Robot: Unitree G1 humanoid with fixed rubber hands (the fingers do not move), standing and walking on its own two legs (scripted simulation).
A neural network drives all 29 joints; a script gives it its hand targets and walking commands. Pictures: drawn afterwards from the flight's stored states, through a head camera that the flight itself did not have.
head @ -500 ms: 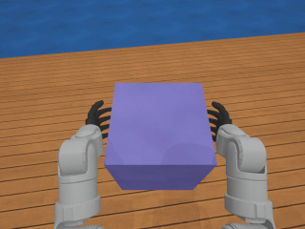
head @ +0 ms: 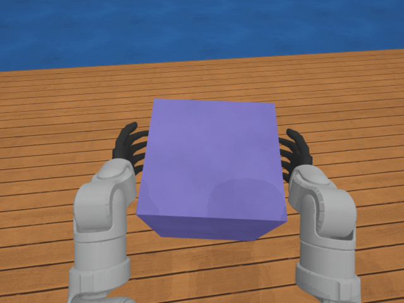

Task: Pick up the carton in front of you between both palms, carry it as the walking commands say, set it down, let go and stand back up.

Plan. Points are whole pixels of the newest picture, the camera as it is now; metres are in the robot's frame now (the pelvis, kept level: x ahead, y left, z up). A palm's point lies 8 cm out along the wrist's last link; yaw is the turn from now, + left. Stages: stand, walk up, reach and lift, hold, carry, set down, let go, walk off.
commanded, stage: carry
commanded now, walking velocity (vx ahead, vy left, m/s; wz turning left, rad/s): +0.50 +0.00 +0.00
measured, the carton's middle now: (210, 179) +0.36 +0.01 +0.05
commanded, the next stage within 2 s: none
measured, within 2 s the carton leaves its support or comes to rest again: neither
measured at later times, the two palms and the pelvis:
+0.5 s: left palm (157, 75) +0.66 +0.15 +0.09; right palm (268, 76) +0.67 -0.15 +0.08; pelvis +0.33 -0.01 -0.03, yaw +2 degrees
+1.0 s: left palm (165, 31) +0.99 +0.17 +0.05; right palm (247, 35) +0.98 -0.13 +0.05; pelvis +0.66 +0.02 -0.07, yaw -1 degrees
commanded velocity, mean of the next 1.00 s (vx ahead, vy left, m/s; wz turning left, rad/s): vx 0.50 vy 0.00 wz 0.00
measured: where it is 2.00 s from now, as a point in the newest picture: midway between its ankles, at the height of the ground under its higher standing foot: (202, 148)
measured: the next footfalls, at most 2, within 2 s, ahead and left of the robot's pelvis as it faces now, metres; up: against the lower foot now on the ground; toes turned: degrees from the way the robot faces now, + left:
right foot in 0.44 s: +0.46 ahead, -0.05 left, -0.03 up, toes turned -3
left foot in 0.94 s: +0.77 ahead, +0.07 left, -0.07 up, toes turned +3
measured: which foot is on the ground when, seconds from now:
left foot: down 0.00-0.46, up 0.48-0.92, down 0.94-1.00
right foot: up 0.00-0.42, down 0.44-0.92, up 0.94-1.00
